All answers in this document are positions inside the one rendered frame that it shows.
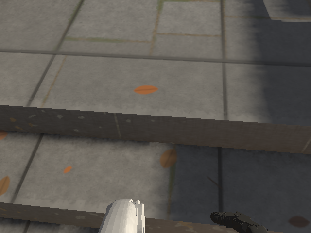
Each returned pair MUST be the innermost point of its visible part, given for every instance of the stairs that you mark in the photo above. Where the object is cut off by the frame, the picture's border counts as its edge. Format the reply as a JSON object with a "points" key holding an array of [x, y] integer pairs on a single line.
{"points": [[60, 169]]}

